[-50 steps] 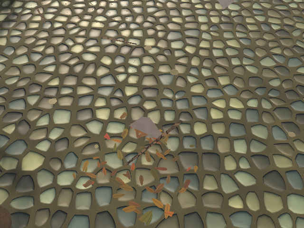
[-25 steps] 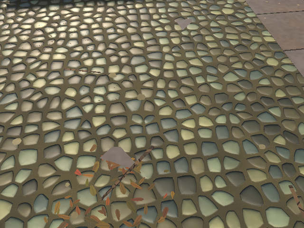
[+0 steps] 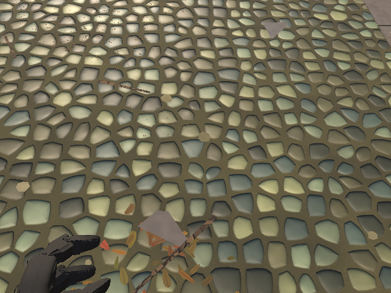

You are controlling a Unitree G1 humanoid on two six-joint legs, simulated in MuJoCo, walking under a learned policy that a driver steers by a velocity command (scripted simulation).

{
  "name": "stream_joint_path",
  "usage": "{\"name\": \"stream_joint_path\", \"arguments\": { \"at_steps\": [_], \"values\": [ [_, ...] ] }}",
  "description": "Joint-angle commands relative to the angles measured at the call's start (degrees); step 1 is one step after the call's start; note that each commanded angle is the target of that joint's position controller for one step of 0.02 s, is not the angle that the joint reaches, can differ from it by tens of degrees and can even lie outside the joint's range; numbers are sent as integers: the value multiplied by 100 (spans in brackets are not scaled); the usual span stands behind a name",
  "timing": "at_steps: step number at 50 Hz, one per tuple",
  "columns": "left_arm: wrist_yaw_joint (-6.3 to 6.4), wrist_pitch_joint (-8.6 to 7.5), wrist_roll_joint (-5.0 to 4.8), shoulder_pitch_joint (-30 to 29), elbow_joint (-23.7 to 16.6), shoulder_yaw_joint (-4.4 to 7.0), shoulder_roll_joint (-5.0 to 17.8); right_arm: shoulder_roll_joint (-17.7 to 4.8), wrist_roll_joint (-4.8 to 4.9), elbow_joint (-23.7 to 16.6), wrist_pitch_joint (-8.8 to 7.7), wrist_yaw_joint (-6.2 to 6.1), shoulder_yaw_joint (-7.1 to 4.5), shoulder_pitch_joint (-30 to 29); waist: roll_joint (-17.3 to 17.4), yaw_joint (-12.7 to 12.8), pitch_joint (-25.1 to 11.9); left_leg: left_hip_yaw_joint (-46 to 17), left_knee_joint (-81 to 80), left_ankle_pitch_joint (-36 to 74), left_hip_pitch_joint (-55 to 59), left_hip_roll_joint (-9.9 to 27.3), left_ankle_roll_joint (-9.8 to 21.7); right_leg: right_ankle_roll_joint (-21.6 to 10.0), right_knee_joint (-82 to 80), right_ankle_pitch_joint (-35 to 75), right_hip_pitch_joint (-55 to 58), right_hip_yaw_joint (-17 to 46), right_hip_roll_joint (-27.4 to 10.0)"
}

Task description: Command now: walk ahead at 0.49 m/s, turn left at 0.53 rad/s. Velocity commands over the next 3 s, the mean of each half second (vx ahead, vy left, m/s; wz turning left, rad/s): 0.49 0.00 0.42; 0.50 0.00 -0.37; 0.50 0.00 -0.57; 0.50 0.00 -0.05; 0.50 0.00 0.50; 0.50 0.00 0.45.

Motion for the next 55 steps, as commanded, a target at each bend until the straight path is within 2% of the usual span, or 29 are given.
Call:
{"name": "stream_joint_path", "arguments": {
  "at_steps": [1,2,3,4,5,6,7,8,11,17,19,22,24,26,27,28,29,30,31,33,35,37,42,48,50,52,53,54,55],
  "values": [
    [77,-143,-8,490,-256,375,896,-935,-12,-402,-20,-22,-263,-340,971,800,-401,-917,615,3562,-581,1066,405,-346,-334,-175,1722,-173,25],
    [132,-148,61,1381,-135,463,1119,-742,-88,-552,-22,14,-187,-490,787,1239,-1210,-714,1877,3283,-1176,784,234,-688,-97,-280,3247,284,-570],
    [182,-86,155,2217,-21,571,1579,-223,-106,-670,-65,22,-38,85,-530,1211,-2269,-48,3931,1017,-2932,10,-156,-1408,-47,-908,5489,2270,-1981],
    [114,-37,68,2265,107,505,1320,-357,31,-701,-108,24,1,490,-1715,1015,-2538,119,5044,-1155,-4020,5,-260,-1823,-755,-2062,5734,4127,-2665],
    [140,3,25,1908,26,389,836,-877,109,-627,-95,27,-145,58,-902,1083,-1526,114,5444,-698,-4405,410,-295,-1594,-972,-2629,4876,3495,-2428],
    [166,48,31,1624,26,335,658,-993,59,-716,-74,35,-176,-488,-380,1087,-830,380,5378,-209,-4365,630,-313,-1389,-1054,-2214,4032,2542,-2163],
    [160,68,59,1415,101,294,565,-895,-20,-799,-67,48,-177,-780,-135,963,-369,474,5154,79,-4214,795,-328,-1312,-1244,-1564,3287,1946,-1906],
    [161,56,107,1278,155,259,464,-815,-54,-840,-44,69,-199,-875,-230,826,-165,483,4943,270,-4032,956,-319,-1252,-1409,-1161,2828,1483,-1707],
    [150,-36,70,1158,330,296,515,-448,-15,-925,58,127,-125,-891,-369,650,40,635,4605,493,-3830,1128,-360,-1326,-1829,-521,2217,666,-1598],
    [140,-37,27,1292,651,372,875,-267,-79,-1164,-57,266,6,-1705,-36,828,169,855,2656,2118,-3666,1051,-362,-1279,-2001,414,2269,-517,-1390],
    [120,10,-73,1607,823,378,997,-208,-93,-1313,-126,332,59,-2197,40,988,280,1084,1981,2284,-3408,930,-290,-1265,-2021,318,2322,-569,-1393],
    [95,128,-195,1953,1048,410,1229,-368,-92,-1506,-190,397,31,-2626,-21,1003,399,1193,1339,1896,-3373,830,-157,-1239,-1798,628,2890,-301,-1656],
    [111,216,-200,2006,1135,420,1359,-596,-107,-1478,-225,400,-71,-2375,-155,744,153,1309,996,1543,-2750,612,-41,-1098,-1256,1537,3159,-231,-1700],
    [137,237,-140,2000,1158,302,1156,-1089,-155,-1065,-215,303,-338,-874,-141,-83,-861,1376,875,1902,-265,525,228,-730,632,2155,2356,-586,-1207],
    [128,187,26,2141,940,112,610,-1638,-294,-972,-169,192,-467,13,755,-283,-1861,-335,1011,1901,1730,2004,719,-370,2731,4,702,-838,-674],
    [115,107,-59,2646,951,0,294,-1707,-318,-1013,-153,197,-432,13,1785,-3,-2713,-2560,171,1061,2367,2954,1323,-191,4147,-3414,-461,-118,1],
    [109,102,-228,2217,988,191,956,-1157,-277,-1012,-171,221,-294,-177,1108,-162,-2060,-2164,-56,644,1838,2730,1113,-201,4644,-3235,-978,296,-268],
    [108,104,-275,1864,838,224,996,-968,-206,-951,-197,229,-225,-494,1060,-12,-1188,-1255,-193,809,1114,2532,932,-239,4581,-2765,-1266,109,-512],
    [146,127,-201,1699,837,217,894,-779,-198,-918,-229,246,-173,-857,783,188,-811,-722,-374,1061,440,2278,815,-228,4336,-2293,-1113,25,-726],
    [162,278,-145,1914,927,247,741,-519,-249,-881,-340,272,-125,-1286,941,555,-456,91,-830,1540,-479,1985,726,-168,4052,-1676,-497,71,-953],
    [166,412,-157,1976,949,216,495,-485,-269,-768,-460,258,-155,-1422,779,699,-292,555,-1153,1964,-817,1979,795,-94,3955,-1403,-367,65,-964],
    [183,484,-129,1734,846,221,442,-543,-294,-642,-511,213,-196,-1442,652,725,-54,985,-1315,2272,-852,1969,780,-37,3622,-1016,-637,157,-968],
    [20,436,-69,942,572,138,287,-793,-263,-411,-453,97,-289,-1264,472,502,253,1891,-1436,2465,-597,1867,644,-83,1939,226,-681,-127,-867],
    [-160,454,-62,163,116,130,391,-1078,-74,-119,-244,71,-419,-904,410,316,489,2306,-984,3154,406,2166,476,-475,1031,-398,-820,-603,-701],
    [-174,485,-63,410,64,224,559,-1256,-26,-124,-160,49,-467,-992,588,553,151,2469,-209,5058,587,2139,345,-701,1012,-974,-182,-961,-336],
    [-99,520,-107,1840,390,515,1019,-1244,27,-172,-73,33,-439,-1141,523,1375,-671,2730,1842,5894,62,1802,58,-1061,609,-889,1841,-1184,233],
    [27,587,-130,2691,587,725,1570,-971,-122,-275,-117,14,-323,-1008,-178,1650,-1161,2732,3663,3896,-1374,1507,-257,-1401,429,-763,3536,34,-387],
    [44,514,-147,2380,471,763,2128,-144,-300,-587,-279,83,-65,-482,-1501,848,-1673,1913,5532,-1148,-3824,260,-622,-2524,-325,-1996,5119,3434,-1739],
    [-10,402,-112,2445,295,610,1590,-665,-70,-643,-490,144,-121,-1183,-634,1334,-2080,727,5966,-1164,-4416,300,-499,-2541,-1171,-2629,5256,4328,-2023]
  ]
}}
Next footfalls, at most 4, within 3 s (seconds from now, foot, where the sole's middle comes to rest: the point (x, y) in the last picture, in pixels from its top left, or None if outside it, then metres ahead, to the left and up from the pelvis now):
0.04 right None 0.19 -0.13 -0.77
0.52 left None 0.42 0.20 -0.77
1.06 right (179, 218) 0.72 -0.03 -0.77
1.54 left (144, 148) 1.06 0.09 -0.77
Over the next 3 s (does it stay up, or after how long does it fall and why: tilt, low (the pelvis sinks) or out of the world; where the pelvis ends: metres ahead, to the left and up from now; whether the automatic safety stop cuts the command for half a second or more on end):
stays up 1.62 -0.10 -0.01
